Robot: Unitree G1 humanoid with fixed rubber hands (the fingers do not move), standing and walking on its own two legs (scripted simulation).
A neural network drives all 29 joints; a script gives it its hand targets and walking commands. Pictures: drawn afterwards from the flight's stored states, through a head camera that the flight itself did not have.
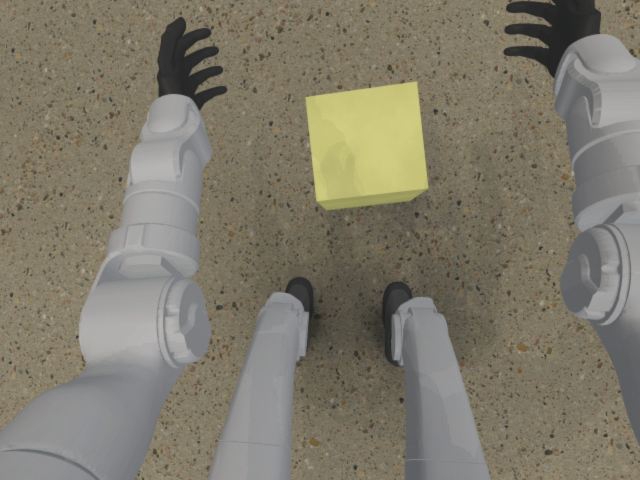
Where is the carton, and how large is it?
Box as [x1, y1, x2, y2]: [305, 81, 427, 210]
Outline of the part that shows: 416,81 305,97 316,200 326,210 410,200 427,188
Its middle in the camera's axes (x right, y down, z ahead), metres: +0.09 -0.18 +0.84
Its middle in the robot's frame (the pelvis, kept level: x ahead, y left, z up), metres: +0.53 -0.01 -0.52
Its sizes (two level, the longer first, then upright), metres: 0.210 0.200 0.250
